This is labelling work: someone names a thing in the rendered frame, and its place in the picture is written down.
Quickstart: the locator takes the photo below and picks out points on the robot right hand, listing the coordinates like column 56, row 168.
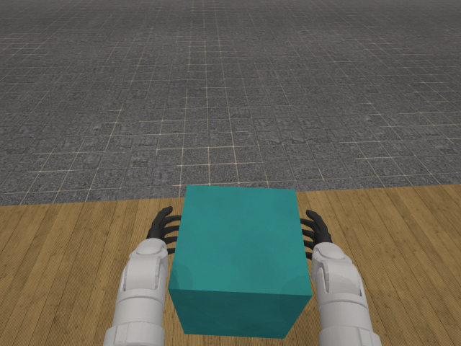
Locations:
column 318, row 235

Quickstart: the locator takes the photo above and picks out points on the robot left forearm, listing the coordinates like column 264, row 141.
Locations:
column 140, row 299

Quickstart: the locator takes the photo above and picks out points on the robot left hand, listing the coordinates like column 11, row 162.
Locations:
column 158, row 231

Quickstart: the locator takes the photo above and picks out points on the carton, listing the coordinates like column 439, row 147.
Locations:
column 239, row 266

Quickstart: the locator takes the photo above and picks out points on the robot right forearm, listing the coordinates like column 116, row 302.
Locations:
column 342, row 303

